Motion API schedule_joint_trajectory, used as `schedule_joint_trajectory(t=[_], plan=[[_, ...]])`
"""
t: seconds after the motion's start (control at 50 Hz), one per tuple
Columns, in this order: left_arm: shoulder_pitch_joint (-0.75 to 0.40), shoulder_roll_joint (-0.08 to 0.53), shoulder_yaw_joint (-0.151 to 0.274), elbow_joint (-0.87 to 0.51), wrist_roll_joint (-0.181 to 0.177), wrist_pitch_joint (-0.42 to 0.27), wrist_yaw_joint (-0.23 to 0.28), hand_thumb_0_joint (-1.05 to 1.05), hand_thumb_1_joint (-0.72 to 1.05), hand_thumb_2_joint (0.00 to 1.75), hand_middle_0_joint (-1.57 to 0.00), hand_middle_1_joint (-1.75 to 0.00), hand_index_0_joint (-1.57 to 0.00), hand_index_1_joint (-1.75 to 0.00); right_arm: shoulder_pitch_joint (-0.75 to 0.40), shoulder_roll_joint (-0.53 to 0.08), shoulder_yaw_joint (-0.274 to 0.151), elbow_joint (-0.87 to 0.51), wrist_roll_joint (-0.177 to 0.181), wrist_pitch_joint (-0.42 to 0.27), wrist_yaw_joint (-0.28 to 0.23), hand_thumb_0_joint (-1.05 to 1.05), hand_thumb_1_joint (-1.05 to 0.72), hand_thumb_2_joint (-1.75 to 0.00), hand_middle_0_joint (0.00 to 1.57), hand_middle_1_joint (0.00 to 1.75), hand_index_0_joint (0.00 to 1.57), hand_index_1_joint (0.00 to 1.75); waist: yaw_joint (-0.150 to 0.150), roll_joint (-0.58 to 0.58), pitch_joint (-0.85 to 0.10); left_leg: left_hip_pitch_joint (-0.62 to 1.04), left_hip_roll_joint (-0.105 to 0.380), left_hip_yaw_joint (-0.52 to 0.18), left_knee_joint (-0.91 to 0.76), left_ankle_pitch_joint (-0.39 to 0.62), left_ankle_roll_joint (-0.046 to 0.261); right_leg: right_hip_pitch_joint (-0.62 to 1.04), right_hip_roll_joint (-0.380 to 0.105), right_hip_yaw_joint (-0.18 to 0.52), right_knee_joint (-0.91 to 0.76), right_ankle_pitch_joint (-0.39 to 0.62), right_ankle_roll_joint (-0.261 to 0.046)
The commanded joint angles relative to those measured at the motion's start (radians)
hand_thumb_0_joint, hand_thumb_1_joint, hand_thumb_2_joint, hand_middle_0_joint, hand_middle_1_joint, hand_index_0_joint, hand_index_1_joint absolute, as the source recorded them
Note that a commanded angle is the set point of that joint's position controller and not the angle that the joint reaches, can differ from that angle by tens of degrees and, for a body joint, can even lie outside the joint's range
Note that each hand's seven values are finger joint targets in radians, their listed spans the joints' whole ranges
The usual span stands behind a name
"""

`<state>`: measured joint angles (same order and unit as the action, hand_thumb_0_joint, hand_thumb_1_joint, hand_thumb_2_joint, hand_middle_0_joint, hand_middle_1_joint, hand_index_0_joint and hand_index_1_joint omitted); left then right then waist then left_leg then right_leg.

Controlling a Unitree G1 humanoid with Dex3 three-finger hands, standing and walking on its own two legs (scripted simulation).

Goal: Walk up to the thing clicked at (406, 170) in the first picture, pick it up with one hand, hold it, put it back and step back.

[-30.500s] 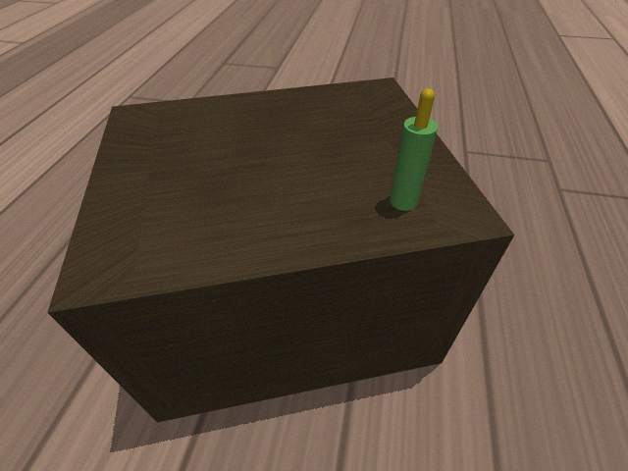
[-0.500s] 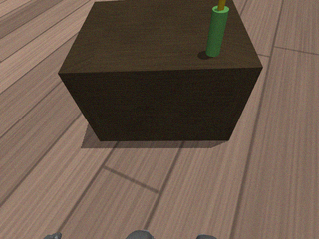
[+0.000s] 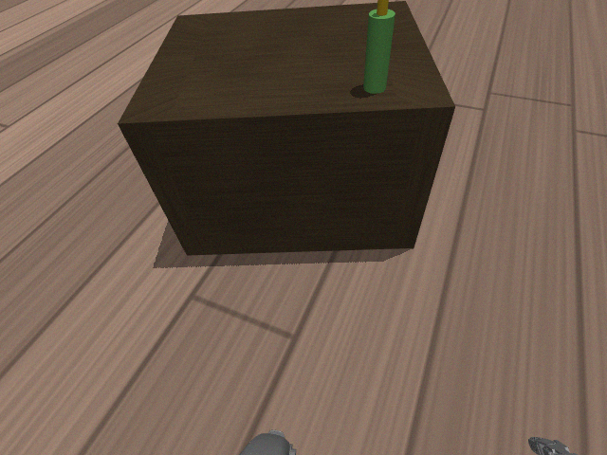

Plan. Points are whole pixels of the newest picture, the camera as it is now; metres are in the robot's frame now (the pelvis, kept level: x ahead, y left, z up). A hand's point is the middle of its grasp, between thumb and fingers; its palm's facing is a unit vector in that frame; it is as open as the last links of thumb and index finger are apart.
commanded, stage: step back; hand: right
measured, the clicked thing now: (379, 39) +1.09 -0.14 +0.03
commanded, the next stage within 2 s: stand in 1.00 s
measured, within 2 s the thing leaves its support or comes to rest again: neither
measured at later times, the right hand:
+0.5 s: hand out of the picture +0.08 -0.24 -0.15, palm faces -0.13 +0.93 -0.34, open 7.4 cm
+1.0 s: hand out of the picture +0.15 -0.19 -0.14, palm faces -0.09 +0.94 -0.32, open 7.4 cm
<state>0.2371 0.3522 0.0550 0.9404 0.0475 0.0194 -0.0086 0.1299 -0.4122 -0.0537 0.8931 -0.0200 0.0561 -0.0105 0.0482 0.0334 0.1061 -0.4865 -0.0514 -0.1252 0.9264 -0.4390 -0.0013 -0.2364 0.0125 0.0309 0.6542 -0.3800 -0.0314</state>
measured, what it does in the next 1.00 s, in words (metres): steps on the spot: left foot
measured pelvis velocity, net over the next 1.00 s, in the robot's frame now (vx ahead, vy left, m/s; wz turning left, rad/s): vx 0.02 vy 0.04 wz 0.07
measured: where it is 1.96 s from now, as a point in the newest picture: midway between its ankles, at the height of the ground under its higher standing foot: outside the picture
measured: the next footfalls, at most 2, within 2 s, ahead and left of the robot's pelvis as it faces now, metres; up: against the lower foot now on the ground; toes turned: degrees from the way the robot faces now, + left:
left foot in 0.18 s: +0.06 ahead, +0.16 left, +0.00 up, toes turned +5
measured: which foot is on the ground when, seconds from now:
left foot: up 0.00-0.16, down 0.18-1.00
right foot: down 0.00-1.00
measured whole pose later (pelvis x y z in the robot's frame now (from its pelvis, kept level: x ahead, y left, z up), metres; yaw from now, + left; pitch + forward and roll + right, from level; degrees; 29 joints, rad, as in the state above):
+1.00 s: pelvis +0.02 +0.04 +0.01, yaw +4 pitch -2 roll +0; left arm 0.10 0.36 0.02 1.06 0.02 -0.03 0.00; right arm 0.06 -0.33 -0.03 1.07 -0.02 -0.01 0.01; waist 0.02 0.01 0.07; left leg -0.22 0.01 0.02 0.51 -0.26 0.01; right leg -0.14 -0.02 0.00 0.48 -0.31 0.02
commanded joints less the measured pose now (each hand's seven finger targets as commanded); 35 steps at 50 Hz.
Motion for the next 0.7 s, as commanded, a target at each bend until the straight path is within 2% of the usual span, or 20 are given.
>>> schedule_joint_trajectory(t=[0.0,0.06,0.1,0.14,0.16,0.18,0.2,0.22,0.3,0.32,0.34,0.36,0.38,0.42,0.52,0.56,0.58,0.6,0.62,0.68], plan=[[-0.085,0.286,0.081,-0.104,-0.004,-0.058,0.027,0.0,0.9,0.9,-0.2,-0.3,-0.2,-0.3,0.006,-0.164,-0.034,-0.042,-0.001,-0.046,-0.006,0.0,-0.9,-0.9,0.2,0.3,0.2,0.3,-0.021,-0.143,-0.058,0.021,0.005,-0.007,0.062,0.007,-0.012,-0.026,-0.22,0.212,-0.251,0.144,-0.134],[-0.02,0.304,0.086,-0.088,0.002,-0.059,0.025,0.0,0.9,0.9,-0.2,-0.3,-0.2,-0.3,-0.042,-0.148,-0.031,-0.051,-0.014,-0.057,0.006,0.0,-0.9,-0.9,0.2,0.3,0.2,0.3,0.026,-0.202,-0.059,0.02,0.039,0.052,-0.162,-0.055,-0.016,0.073,-0.255,0.246,-0.267,0.05,-0.152],[-0.033,0.303,0.081,-0.088,-0.008,-0.051,0.02,0.0,0.9,0.9,-0.2,-0.3,-0.2,-0.3,-0.026,-0.141,-0.035,-0.035,-0.014,-0.069,0.011,0.0,-0.9,-0.9,0.2,0.3,0.2,0.3,0.01,-0.206,-0.061,0.121,0.037,0.109,-0.316,-0.057,-0.011,0.04,-0.266,0.243,-0.265,0.048,-0.155],[-0.059,0.279,0.062,-0.089,-0.016,-0.041,0.017,0.0,0.9,0.9,-0.2,-0.3,-0.2,-0.3,0.044,-0.127,-0.042,0.007,-0.012,-0.081,0.01,0.0,-0.9,-0.9,0.2,0.3,0.2,0.3,-0.033,-0.178,-0.091,0.303,0.014,0.139,-0.552,0.121,0.016,-0.002,-0.215,0.159,-0.166,0.149,-0.104],[-0.055,0.236,0.042,-0.093,-0.014,-0.04,0.014,0.0,0.9,0.9,-0.2,-0.3,-0.2,-0.3,0.073,-0.156,-0.058,0.02,-0.02,-0.087,0.006,0.0,-0.9,-0.9,0.2,0.3,0.2,0.3,-0.05,-0.118,-0.119,0.441,0.059,0.041,-0.55,0.147,0.039,-0.12,-0.197,0.136,-0.101,0.168,-0.071],[-0.06,0.189,0.027,-0.09,-0.027,-0.042,0.009,0.0,0.9,0.9,-0.2,-0.3,-0.2,-0.3,0.063,-0.21,-0.065,0.016,-0.021,-0.092,0.006,0.0,-0.9,-0.9,0.2,0.3,0.2,0.3,-0.047,0.048,-0.126,0.456,0.222,-0.231,-0.592,0.006,0.11,-0.235,-0.088,0.042,-0.019,0.03,-0.009],[-0.099,0.231,0.046,-0.072,-0.035,-0.041,0.013,0.0,0.9,0.9,-0.2,-0.3,-0.2,-0.3,0.054,-0.268,-0.072,0.014,-0.01,-0.088,0.013,0.0,-0.9,-0.9,0.2,0.3,0.2,0.3,-0.051,0.073,-0.114,0.283,0.329,-0.326,-0.649,-0.241,0.212,-0.141,-0.024,-0.054,0.08,-0.16,0.001],[-0.084,0.249,0.049,-0.061,-0.029,-0.044,0.011,0.0,0.9,0.9,-0.2,-0.3,-0.2,-0.3,0.028,-0.264,-0.073,0.005,-0.011,-0.087,0.017,0.0,-0.9,-0.9,0.2,0.3,0.2,0.3,-0.044,0.053,-0.076,0.203,0.348,-0.328,-0.673,-0.3,0.238,-0.096,-0.036,-0.031,0.12,-0.157,0.0],[0.002,0.202,0.047,-0.005,-0.025,-0.069,0.006,0.0,0.9,0.9,-0.2,-0.3,-0.2,-0.3,-0.054,-0.189,-0.042,0.005,-0.008,-0.075,0.022,0.0,-0.9,-0.9,0.2,0.3,0.2,0.3,0.011,0.103,-0.039,0.102,0.212,-0.114,-0.569,-0.114,0.119,0.087,-0.014,-0.06,-0.193,0.007,-0.011],[0.019,0.229,0.054,0.013,-0.021,-0.074,0.012,0.0,0.9,0.9,-0.2,-0.3,-0.2,-0.3,-0.059,-0.145,-0.027,0.003,-0.001,-0.07,0.025,0.0,-0.9,-0.9,0.2,0.3,0.2,0.3,0.022,0.069,-0.051,0.026,0.163,-0.061,-0.501,-0.071,0.077,0.18,-0.039,0.007,-0.249,0.005,-0.022],[0.042,0.295,0.07,0.02,-0.01,-0.077,0.017,0.0,0.9,0.9,-0.2,-0.3,-0.2,-0.3,-0.066,-0.127,-0.028,-0.006,0.0,-0.068,0.025,0.0,-0.9,-0.9,0.2,0.3,0.2,0.3,0.034,-0.052,-0.026,-0.089,0.064,-0.014,-0.357,-0.109,0.036,0.186,-0.149,0.231,-0.317,-0.189,-0.078],[0.068,0.346,0.085,0.028,-0.003,-0.083,0.017,0.0,0.9,0.9,-0.2,-0.3,-0.2,-0.3,-0.063,-0.132,-0.032,-0.005,-0.005,-0.066,0.018,0.0,-0.9,-0.9,0.2,0.3,0.2,0.3,0.044,-0.154,-0.005,-0.095,-0.013,0.029,-0.151,-0.12,0.021,0.127,-0.32,0.447,-0.452,-0.408,-0.148],[-0.001,0.354,0.089,-0.004,-0.003,-0.086,0.02,0.0,0.9,0.9,-0.2,-0.3,-0.2,-0.3,-0.038,-0.153,-0.037,0.002,-0.011,-0.069,0.013,0.0,-0.9,-0.9,0.2,0.3,0.2,0.3,0.022,-0.115,0.037,-0.107,0.041,0.001,-0.07,-0.103,0.008,0.082,-0.415,0.503,-0.462,-0.33,-0.211],[-0.043,0.31,0.079,-0.022,-0.014,-0.096,0.028,0.0,0.9,0.9,-0.2,-0.3,-0.2,-0.3,0.001,-0.153,-0.038,0.015,-0.005,-0.081,0.015,0.0,-0.9,-0.9,0.2,0.3,0.2,0.3,-0.005,-0.076,0.025,-0.067,0.083,-0.015,-0.082,-0.041,0.009,0.092,-0.38,0.381,-0.401,-0.032,-0.212],[-0.134,0.281,0.055,-0.033,-0.018,-0.081,0.017,0.0,0.9,0.9,-0.2,-0.3,-0.2,-0.3,0.063,-0.116,-0.042,0.054,-0.007,-0.091,0.03,0.0,-0.9,-0.9,0.2,0.3,0.2,0.3,-0.054,-0.16,-0.073,0.238,0.048,0.149,-0.395,0.136,0.004,-0.016,-0.233,0.079,-0.252,0.221,-0.113],[-0.108,0.233,0.031,-0.032,-0.025,-0.067,0.013,0.0,0.9,0.9,-0.2,-0.3,-0.2,-0.3,0.078,-0.123,-0.052,0.063,-0.017,-0.099,0.015,0.0,-0.9,-0.9,0.2,0.3,0.2,0.3,-0.069,-0.116,-0.114,0.373,0.064,0.109,-0.513,0.285,0.025,-0.056,-0.183,0.021,-0.098,0.373,-0.058],[-0.096,0.191,0.019,-0.039,-0.036,-0.062,0.011,0.0,0.9,0.9,-0.2,-0.3,-0.2,-0.3,0.091,-0.171,-0.06,0.065,-0.023,-0.106,0.006,0.0,-0.9,-0.9,0.2,0.3,0.2,0.3,-0.069,0.023,-0.147,0.415,0.207,-0.087,-0.551,0.344,0.068,-0.121,-0.105,-0.03,0.021,0.306,-0.012],[-0.086,0.172,0.016,-0.026,-0.05,-0.047,0.012,0.0,0.9,0.9,-0.2,-0.3,-0.2,-0.3,0.032,-0.22,-0.058,0.046,-0.018,-0.108,0.003,0.0,-0.9,-0.9,0.2,0.3,0.2,0.3,-0.042,0.105,-0.14,0.321,0.342,-0.275,-0.63,0.171,0.16,-0.121,-0.018,-0.06,0.055,-0.046,0.02],[-0.085,0.223,0.029,-0.006,-0.047,-0.039,0.016,0.0,0.9,0.9,-0.2,-0.3,-0.2,-0.3,0.008,-0.253,-0.065,0.042,-0.011,-0.106,0.007,0.0,-0.9,-0.9,0.2,0.3,0.2,0.3,-0.05,0.09,-0.127,0.241,0.374,-0.297,-0.635,0.076,0.227,-0.06,-0.044,-0.003,0.11,-0.189,0.01],[-0.065,0.204,0.023,0.019,-0.042,-0.048,0.018,0.0,0.9,0.9,-0.2,-0.3,-0.2,-0.3,-0.044,-0.209,-0.048,0.044,-0.017,-0.101,0.003,0.0,-0.9,-0.9,0.2,0.3,0.2,0.3,-0.03,0.109,-0.114,0.319,0.312,-0.161,-0.564,0.278,0.176,-0.089,-0.062,-0.003,-0.02,-0.099,0.0]])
